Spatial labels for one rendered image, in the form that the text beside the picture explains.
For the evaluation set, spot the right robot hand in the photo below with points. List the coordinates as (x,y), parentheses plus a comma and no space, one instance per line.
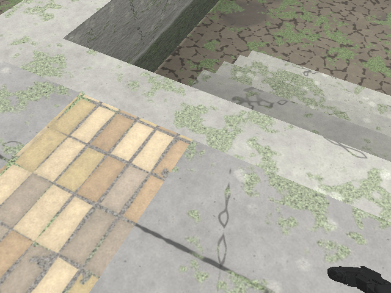
(363,278)

